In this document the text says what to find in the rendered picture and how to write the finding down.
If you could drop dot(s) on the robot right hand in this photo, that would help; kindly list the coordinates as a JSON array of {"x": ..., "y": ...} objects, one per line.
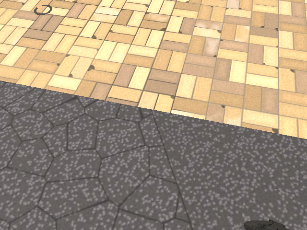
[{"x": 264, "y": 225}]

